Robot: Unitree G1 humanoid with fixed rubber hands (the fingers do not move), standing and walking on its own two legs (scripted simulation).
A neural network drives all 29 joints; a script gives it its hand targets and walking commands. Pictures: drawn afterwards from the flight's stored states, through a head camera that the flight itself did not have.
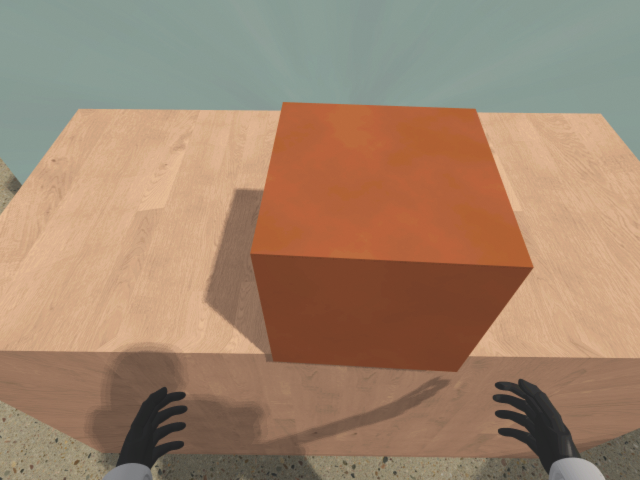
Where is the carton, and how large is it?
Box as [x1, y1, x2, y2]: [250, 102, 533, 371]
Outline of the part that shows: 283,102 250,252 273,360 456,371 533,267 475,109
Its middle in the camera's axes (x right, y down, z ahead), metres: +0.07 +0.01 +0.55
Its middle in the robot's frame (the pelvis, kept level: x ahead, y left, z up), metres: +0.40 -0.05 +0.05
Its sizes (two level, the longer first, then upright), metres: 0.266 0.265 0.258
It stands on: a pedestal, 0.71 m high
